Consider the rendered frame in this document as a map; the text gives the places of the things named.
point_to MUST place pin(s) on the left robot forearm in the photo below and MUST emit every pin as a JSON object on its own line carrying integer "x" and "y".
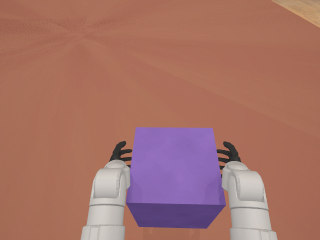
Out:
{"x": 107, "y": 202}

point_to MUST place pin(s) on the robot left hand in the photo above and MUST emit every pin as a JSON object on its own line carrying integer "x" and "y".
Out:
{"x": 117, "y": 152}

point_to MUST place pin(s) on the robot right hand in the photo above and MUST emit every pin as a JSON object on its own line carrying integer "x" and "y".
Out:
{"x": 232, "y": 154}

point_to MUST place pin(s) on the right robot forearm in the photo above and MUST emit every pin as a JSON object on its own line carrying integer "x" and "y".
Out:
{"x": 248, "y": 203}

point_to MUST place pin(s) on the carton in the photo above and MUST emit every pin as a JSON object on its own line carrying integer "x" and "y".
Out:
{"x": 175, "y": 178}

